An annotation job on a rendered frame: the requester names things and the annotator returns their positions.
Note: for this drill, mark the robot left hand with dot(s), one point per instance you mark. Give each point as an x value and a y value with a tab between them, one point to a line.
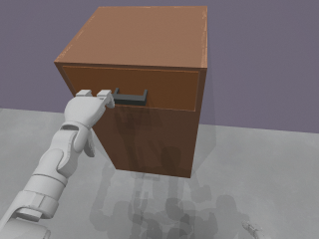
87	110

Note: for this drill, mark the robot left forearm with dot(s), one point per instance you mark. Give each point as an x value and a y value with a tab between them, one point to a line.
39	198

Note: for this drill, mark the left robot upper arm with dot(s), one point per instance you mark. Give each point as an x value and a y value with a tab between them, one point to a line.
20	229

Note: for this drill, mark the handle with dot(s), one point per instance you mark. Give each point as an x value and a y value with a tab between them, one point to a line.
131	100

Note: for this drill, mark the drawer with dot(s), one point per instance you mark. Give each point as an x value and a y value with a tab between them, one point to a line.
167	89

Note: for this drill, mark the robot right hand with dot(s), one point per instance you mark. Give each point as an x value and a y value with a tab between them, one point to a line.
255	230

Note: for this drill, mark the cabinet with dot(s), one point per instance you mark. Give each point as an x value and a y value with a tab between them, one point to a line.
144	139

